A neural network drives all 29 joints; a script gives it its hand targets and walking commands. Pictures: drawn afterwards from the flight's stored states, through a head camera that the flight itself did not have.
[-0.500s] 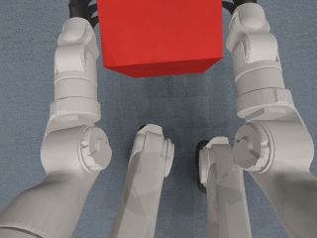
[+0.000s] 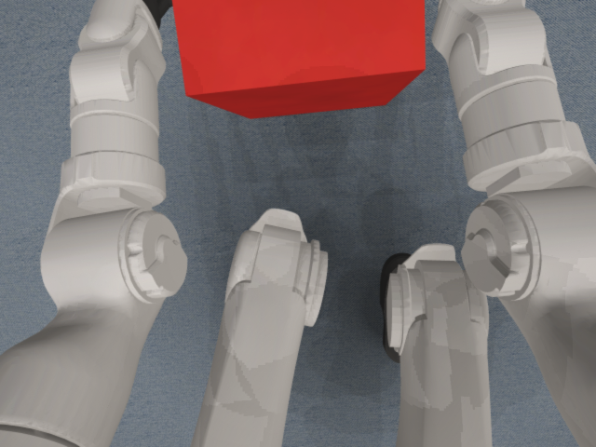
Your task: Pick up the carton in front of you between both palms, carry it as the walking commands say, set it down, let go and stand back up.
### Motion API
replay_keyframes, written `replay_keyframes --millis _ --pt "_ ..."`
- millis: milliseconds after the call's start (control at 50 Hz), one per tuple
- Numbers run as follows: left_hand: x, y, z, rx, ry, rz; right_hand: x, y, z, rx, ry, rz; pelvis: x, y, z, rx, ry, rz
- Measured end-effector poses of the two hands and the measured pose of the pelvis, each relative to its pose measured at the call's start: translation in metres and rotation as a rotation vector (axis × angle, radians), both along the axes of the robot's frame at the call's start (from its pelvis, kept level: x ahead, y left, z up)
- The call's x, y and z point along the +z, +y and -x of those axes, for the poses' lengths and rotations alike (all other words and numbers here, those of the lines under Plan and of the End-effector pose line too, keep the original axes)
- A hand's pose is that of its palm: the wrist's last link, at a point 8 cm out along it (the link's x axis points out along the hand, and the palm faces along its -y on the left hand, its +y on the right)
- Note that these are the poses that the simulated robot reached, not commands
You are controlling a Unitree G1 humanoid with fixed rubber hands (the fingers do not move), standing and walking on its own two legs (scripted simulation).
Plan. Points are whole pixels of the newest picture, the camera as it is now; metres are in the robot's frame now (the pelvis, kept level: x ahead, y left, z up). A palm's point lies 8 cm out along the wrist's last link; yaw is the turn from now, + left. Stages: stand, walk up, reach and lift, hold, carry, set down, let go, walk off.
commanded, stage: set down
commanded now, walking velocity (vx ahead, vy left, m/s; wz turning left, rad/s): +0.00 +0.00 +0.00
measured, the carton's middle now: (303, 10) +0.54 +0.13 -0.25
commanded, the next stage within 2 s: none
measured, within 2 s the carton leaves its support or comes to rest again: rests again in 0.18 s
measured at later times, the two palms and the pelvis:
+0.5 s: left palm (154, 14) +0.49 +0.28 -0.18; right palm out of the picture +0.57 -0.02 -0.18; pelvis -0.01 -0.01 -0.01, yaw +0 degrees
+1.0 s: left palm (142, 32) +0.48 +0.30 -0.21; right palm out of the picture +0.57 -0.04 -0.20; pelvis -0.01 +0.00 -0.03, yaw +0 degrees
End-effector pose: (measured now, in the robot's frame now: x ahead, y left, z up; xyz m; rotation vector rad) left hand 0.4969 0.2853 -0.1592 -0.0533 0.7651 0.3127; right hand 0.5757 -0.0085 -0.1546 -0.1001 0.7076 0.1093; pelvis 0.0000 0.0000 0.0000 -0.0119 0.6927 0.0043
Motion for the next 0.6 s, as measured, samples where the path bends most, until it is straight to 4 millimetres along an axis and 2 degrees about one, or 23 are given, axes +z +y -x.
replay_keyframes --millis 140,600 --pt "-0.016 -0.009 0.008 -0.020 0.035 0.004 -0.014 -0.009 0.006 -0.001 0.032 0.006 -0.003 -0.003 0.002 -0.012 -0.001 -0.011" --pt "-0.023 -0.008 0.005 -0.047 -0.036 0.041 -0.024 -0.014 0.001 0.049 0.015 -0.009 -0.015 -0.009 0.008 -0.011 -0.074 -0.018"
